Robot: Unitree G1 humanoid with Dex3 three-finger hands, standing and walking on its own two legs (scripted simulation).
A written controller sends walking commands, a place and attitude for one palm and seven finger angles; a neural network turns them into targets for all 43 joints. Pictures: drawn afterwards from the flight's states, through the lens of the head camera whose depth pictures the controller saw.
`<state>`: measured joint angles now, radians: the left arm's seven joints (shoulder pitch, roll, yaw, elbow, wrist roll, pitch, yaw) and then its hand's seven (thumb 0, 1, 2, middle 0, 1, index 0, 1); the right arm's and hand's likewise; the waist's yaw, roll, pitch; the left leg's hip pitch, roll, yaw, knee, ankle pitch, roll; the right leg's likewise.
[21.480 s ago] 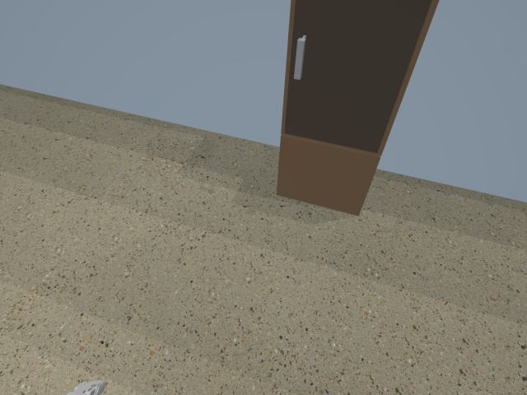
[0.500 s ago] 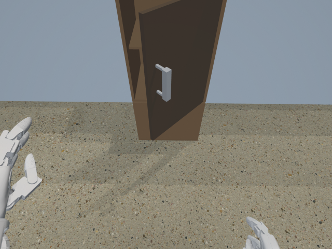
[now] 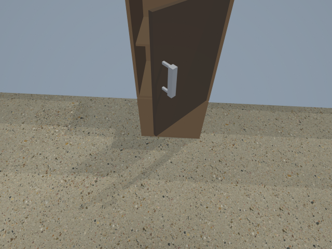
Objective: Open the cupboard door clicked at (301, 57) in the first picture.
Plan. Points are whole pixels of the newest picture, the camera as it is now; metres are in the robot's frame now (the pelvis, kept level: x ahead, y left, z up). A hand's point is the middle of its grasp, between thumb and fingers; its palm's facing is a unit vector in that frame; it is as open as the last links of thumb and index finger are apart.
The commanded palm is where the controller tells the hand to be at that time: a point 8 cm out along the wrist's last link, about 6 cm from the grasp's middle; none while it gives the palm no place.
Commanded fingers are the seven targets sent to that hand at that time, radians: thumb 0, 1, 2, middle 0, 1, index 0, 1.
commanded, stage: let the arm hang, fingers relaxed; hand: left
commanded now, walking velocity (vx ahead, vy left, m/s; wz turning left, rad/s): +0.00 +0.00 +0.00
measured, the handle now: (168, 79) +0.68 +0.03 +0.00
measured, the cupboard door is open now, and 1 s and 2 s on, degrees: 46 46 46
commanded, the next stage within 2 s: look to check the result in 0.56 s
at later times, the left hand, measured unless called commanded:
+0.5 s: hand out of the picture +0.01 +0.18 -0.18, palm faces -0.01 -0.98 -0.18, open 7.4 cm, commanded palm none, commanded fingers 0.00 0.90 0.90 -0.20 -0.30 -0.20 -0.30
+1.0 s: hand out of the picture +0.02 +0.20 -0.17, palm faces -0.01 -0.98 -0.20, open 7.4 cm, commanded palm none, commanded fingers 0.00 0.90 0.90 -0.20 -0.30 -0.20 -0.30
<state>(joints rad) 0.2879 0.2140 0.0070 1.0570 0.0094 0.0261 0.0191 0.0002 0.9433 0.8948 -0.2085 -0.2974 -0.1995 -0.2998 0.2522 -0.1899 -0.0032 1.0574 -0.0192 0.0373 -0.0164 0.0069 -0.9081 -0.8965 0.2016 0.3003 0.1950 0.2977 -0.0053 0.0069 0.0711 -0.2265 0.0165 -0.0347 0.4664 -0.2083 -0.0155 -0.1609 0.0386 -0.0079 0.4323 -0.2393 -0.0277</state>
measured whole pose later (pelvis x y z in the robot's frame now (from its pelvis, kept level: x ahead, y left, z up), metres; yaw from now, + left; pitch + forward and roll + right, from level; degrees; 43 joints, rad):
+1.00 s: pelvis +0.01 +0.02 +0.00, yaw -1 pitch -1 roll +0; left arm 0.25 0.17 0.01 1.15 0.01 -0.01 0.03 0.01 0.91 0.90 -0.20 -0.30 -0.20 -0.30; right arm 0.23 -0.16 -0.01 1.14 -0.01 0.00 -0.02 0.00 -0.91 -0.90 0.20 0.30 0.20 0.30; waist -0.01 0.00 0.06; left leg -0.18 -0.01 0.00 0.40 -0.20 0.01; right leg -0.14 0.01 0.03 0.41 -0.24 0.00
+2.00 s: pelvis +0.02 -0.02 +0.00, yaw -23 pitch +2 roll +2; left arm 0.28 0.18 0.07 0.96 0.02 0.02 0.02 0.01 0.90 0.90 -0.21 -0.30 -0.20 -0.30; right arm 0.02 -0.22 -0.07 0.92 0.00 0.06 -0.03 0.01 -0.91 -0.90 0.20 0.30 0.19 0.30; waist 0.05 -0.01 0.11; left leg -0.48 0.02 -0.06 1.03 -0.40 -0.07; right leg -0.23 0.12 0.19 0.44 -0.22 -0.08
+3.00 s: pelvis +0.12 -0.05 -0.01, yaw -60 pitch +1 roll -1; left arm 0.27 0.22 0.06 0.94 0.03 0.00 -0.03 0.01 0.90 0.90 -0.21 -0.30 -0.20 -0.30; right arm 0.17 -0.20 -0.05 0.88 -0.01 -0.01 0.02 0.01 -0.91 -0.90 0.20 0.30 0.20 0.30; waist 0.02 -0.04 0.06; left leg -0.40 0.05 0.04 0.67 -0.34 -0.08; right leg -0.17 0.04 0.14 0.50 -0.34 0.00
